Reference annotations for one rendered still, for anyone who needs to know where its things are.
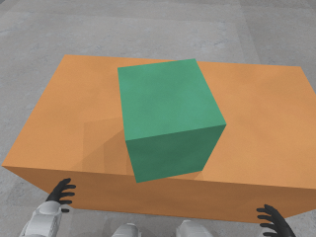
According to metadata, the robot left thigh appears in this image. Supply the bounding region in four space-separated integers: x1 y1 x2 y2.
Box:
112 224 142 237

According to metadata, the robot right thigh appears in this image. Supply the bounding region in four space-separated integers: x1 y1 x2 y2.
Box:
176 221 213 237

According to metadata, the right robot hand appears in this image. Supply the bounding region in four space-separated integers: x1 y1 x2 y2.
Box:
256 204 296 237

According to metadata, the left robot hand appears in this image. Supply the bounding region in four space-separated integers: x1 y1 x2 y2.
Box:
46 178 76 213

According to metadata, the carton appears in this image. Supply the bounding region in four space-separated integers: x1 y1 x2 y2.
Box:
118 58 227 183

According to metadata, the robot thigh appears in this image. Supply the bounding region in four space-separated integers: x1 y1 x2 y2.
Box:
176 221 213 237
112 224 142 237

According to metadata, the robot left forearm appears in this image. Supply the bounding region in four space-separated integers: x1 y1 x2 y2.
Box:
19 200 62 237

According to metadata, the pedestal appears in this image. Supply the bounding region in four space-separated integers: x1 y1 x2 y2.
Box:
1 54 316 224

